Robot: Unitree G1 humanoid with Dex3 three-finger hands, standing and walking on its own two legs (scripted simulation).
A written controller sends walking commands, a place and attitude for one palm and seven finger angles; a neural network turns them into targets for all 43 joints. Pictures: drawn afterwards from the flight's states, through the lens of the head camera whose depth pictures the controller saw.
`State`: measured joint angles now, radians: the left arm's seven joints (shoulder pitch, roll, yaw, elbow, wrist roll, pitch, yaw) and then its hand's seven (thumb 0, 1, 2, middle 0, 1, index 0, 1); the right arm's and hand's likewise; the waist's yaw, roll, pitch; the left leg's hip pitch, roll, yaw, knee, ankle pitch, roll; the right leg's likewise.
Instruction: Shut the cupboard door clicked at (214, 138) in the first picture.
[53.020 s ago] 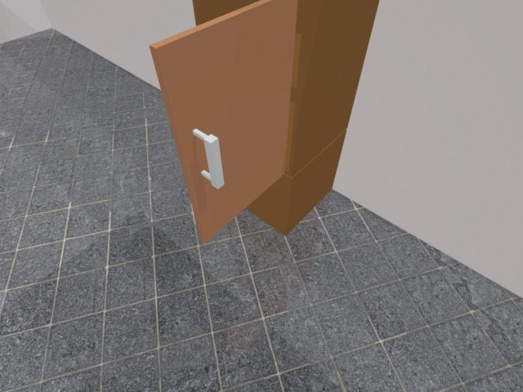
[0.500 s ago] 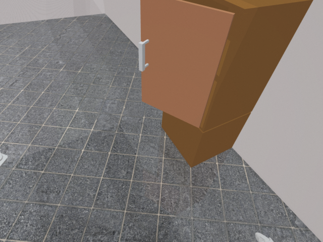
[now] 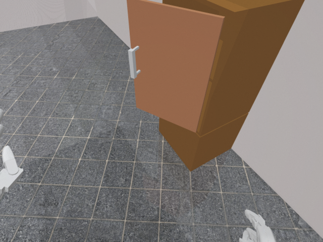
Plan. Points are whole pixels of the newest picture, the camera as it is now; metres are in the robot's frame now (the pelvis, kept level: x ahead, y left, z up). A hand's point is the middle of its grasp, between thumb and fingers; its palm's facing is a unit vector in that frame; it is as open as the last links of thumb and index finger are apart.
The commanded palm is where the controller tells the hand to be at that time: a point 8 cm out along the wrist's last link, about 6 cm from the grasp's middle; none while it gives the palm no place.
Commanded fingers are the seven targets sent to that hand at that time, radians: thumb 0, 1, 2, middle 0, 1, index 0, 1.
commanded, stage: stop stepping back and stand still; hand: left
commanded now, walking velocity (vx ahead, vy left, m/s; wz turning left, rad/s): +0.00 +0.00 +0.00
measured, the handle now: (135, 62) +0.87 +0.17 -0.01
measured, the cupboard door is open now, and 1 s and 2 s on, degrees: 29 29 29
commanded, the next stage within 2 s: let the arm hang, fingers relaxed in 0.12 s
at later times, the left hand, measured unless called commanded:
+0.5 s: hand out of the picture +0.05 +0.18 -0.15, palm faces -0.02 -0.99 -0.17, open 7.4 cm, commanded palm none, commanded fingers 0.00 0.90 0.90 -0.20 -0.30 -0.20 -0.30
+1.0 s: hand out of the picture -0.07 +0.22 -0.17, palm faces +0.03 -0.97 -0.23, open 7.4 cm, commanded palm none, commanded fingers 0.00 0.90 0.90 -0.20 -0.30 -0.20 -0.30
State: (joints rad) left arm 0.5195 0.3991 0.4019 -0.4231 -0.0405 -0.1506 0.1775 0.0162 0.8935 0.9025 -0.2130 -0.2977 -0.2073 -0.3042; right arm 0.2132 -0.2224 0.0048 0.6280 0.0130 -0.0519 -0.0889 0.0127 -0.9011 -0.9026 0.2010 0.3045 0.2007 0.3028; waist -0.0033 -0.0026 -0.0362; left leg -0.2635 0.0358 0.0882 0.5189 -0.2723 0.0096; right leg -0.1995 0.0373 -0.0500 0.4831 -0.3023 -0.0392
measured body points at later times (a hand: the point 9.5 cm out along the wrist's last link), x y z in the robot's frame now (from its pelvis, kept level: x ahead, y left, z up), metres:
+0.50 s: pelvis -0.04 +0.02 -0.01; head -0.02 +0.02 +0.44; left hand +0.05 +0.23 -0.14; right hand +0.06 -0.22 -0.14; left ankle +0.00 +0.11 -0.74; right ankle -0.03 -0.09 -0.74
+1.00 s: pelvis -0.04 +0.03 +0.01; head -0.04 +0.02 +0.46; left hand -0.07 +0.27 -0.15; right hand -0.05 -0.20 -0.16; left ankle +0.00 +0.11 -0.74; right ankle -0.03 -0.09 -0.74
